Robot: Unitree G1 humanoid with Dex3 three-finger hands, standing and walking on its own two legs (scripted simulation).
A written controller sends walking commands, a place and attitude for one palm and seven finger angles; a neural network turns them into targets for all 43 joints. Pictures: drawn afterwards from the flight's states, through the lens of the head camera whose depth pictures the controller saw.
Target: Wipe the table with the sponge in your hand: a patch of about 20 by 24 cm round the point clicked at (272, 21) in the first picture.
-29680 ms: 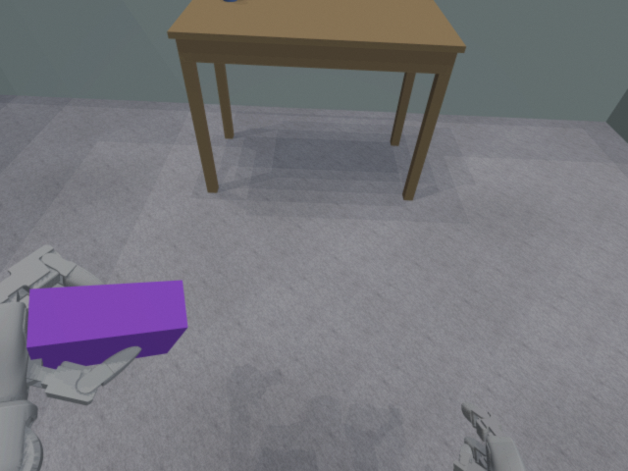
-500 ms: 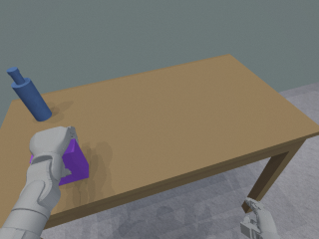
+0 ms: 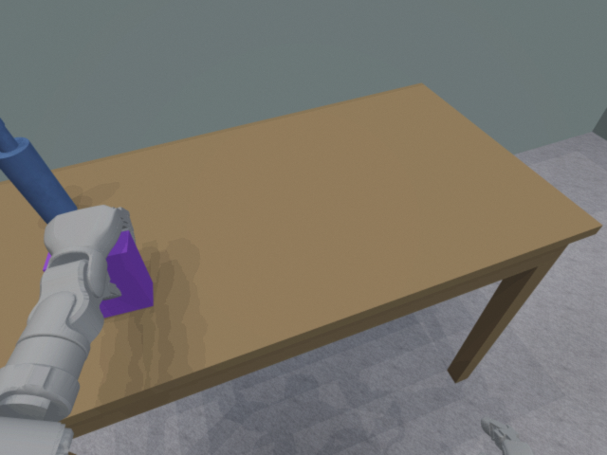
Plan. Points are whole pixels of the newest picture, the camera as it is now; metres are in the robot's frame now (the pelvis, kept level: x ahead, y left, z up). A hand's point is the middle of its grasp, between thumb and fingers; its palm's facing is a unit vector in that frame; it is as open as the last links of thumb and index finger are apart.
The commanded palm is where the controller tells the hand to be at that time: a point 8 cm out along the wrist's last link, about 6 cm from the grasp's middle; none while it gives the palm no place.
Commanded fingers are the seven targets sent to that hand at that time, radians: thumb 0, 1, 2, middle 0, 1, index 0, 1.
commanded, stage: wipe forward along the first lane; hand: left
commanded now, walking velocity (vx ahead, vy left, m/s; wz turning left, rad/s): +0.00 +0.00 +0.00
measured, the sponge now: (109, 286) +0.33 +0.33 +0.03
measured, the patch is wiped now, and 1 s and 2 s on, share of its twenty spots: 0.10 0.15 0.25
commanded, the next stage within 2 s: slide across to the middle lane in 0.72 s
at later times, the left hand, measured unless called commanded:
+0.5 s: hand (103, 228) +0.40 +0.35 +0.08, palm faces -0.12 -0.03 -0.99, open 9.3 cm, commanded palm +0.39 +0.35 +0.13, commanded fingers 0.00 0.10 1.30 -1.20 -1.60 -1.20 -1.60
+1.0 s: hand (108, 212) +0.43 +0.35 +0.08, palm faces -0.11 +0.02 -0.99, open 9.3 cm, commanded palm +0.42 +0.33 +0.14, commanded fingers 0.00 0.10 1.30 -1.20 -1.60 -1.20 -1.60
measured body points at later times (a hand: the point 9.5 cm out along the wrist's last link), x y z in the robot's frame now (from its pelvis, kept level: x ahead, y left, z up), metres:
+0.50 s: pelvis +0.02 +0.02 +0.00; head +0.04 +0.01 +0.45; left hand +0.40 +0.35 +0.13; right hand +0.13 -0.25 -0.13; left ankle +0.04 +0.12 -0.74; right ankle +0.00 -0.08 -0.74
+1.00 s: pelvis +0.03 +0.03 +0.00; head +0.06 +0.02 +0.45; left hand +0.43 +0.35 +0.13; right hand +0.12 -0.24 -0.13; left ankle +0.04 +0.12 -0.74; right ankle +0.00 -0.08 -0.74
